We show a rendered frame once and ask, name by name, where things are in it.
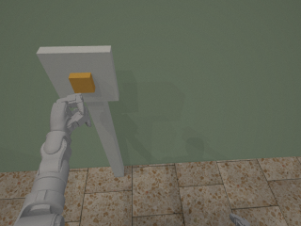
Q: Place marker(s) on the button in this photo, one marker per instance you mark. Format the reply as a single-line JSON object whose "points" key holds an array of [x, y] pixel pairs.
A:
{"points": [[82, 82]]}

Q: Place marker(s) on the robot left hand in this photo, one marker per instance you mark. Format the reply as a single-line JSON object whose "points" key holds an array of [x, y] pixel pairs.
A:
{"points": [[63, 119]]}

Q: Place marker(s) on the robot left upper arm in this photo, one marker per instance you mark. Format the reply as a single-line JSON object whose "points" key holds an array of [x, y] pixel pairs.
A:
{"points": [[42, 220]]}

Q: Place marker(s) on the robot left forearm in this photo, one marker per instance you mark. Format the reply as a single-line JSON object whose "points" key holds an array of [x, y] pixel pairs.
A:
{"points": [[47, 193]]}

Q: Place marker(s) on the panel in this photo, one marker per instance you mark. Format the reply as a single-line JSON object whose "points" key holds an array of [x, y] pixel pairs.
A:
{"points": [[60, 61]]}

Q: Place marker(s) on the robot right hand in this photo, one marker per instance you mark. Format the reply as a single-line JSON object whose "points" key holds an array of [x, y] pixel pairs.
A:
{"points": [[238, 221]]}

